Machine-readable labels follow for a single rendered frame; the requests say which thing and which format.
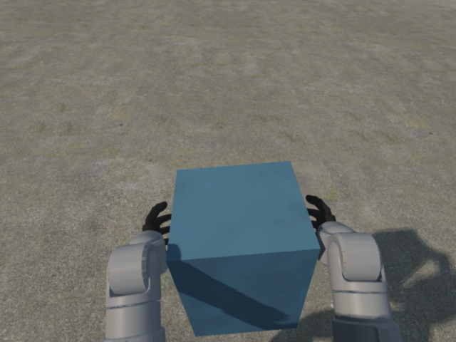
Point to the carton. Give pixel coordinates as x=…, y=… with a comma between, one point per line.
x=242, y=249

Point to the robot left hand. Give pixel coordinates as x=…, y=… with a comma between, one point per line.
x=152, y=222

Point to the robot left forearm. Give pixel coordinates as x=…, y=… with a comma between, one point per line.
x=133, y=288

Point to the robot right forearm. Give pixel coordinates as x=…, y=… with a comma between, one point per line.
x=357, y=275

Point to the robot right hand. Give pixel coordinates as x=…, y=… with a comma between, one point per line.
x=322, y=215

